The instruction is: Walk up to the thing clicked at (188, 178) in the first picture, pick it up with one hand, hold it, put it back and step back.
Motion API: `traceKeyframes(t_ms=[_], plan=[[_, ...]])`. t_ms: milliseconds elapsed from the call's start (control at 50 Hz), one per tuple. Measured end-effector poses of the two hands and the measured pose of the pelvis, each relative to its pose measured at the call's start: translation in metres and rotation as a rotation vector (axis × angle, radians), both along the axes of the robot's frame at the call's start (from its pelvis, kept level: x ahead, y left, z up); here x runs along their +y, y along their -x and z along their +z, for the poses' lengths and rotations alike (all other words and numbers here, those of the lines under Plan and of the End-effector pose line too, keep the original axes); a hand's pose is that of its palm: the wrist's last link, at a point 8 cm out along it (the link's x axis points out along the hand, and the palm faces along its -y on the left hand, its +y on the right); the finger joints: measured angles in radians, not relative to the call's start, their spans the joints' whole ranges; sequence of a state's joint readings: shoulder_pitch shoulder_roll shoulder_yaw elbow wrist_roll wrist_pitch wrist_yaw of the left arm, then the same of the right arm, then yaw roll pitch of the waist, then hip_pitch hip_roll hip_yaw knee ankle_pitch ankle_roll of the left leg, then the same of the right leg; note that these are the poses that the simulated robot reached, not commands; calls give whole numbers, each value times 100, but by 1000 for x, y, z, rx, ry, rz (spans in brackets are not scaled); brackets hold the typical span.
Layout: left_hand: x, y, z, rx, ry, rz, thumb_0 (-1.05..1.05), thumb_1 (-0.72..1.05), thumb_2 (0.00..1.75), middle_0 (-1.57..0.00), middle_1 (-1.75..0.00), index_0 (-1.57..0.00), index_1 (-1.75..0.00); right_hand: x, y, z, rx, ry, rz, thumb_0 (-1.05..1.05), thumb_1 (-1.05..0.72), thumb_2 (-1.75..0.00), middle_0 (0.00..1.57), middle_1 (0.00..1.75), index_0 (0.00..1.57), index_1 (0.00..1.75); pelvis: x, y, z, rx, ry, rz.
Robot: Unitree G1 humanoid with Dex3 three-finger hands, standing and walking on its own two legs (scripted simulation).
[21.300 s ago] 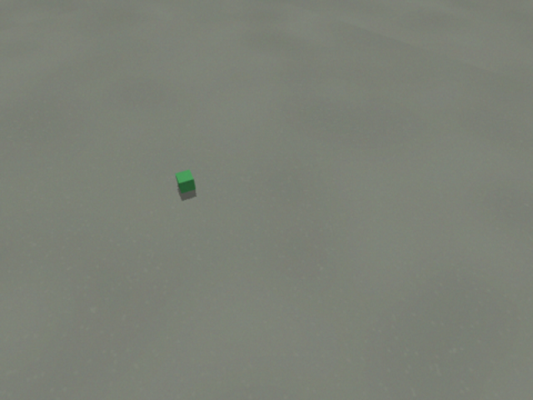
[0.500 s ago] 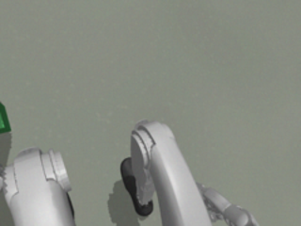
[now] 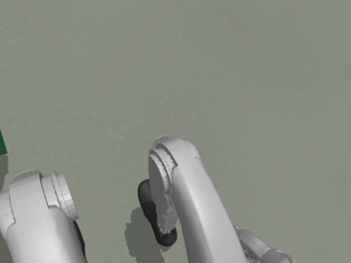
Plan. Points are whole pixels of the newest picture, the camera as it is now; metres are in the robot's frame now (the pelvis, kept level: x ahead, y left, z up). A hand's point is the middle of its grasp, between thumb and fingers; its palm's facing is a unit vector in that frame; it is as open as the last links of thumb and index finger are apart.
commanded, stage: close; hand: left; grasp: from above
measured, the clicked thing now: out of the picture +0.41 +0.30 -0.26
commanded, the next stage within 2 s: settle in 1.38 s
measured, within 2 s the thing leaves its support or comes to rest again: leaves its support in 1.72 s
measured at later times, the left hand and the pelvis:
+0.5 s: hand out of the picture +0.41 +0.30 -0.24, palm faces -0.47 -0.17 -0.86, open 13.2 cm; pelvis +0.00 +0.00 +0.00, yaw +0 degrees
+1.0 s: hand out of the picture +0.41 +0.30 -0.24, palm faces -0.41 -0.12 -0.90, open 11.5 cm; pelvis +0.00 +0.00 +0.00, yaw +0 degrees
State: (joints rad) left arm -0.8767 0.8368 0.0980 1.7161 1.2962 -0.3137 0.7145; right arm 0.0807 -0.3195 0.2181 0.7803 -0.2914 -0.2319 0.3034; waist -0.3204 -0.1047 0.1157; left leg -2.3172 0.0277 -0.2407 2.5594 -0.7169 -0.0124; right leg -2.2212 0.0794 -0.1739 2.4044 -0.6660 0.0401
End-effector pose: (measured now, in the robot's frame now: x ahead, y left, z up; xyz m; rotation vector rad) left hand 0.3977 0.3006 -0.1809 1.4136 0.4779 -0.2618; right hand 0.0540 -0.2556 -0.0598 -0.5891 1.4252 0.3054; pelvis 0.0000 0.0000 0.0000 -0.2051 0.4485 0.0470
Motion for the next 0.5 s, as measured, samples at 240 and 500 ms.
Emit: traceKeyframes(t_ms=[240,500], plan=[[-6,-9,-1,-78,-83,9,0,-35,88,-17,-93,-18,-91,-4,-18,14,-39,17,34,0,-89,-89,20,30,20,30,3,-1,4,31,8,0],[7,-20,-5,53,-48,142,-1,-35,82,-23,-89,-25,-87,2,-15,1,-47,-53,11,0,-90,-89,19,30,20,30,0,-3,2,24,-1,6]])
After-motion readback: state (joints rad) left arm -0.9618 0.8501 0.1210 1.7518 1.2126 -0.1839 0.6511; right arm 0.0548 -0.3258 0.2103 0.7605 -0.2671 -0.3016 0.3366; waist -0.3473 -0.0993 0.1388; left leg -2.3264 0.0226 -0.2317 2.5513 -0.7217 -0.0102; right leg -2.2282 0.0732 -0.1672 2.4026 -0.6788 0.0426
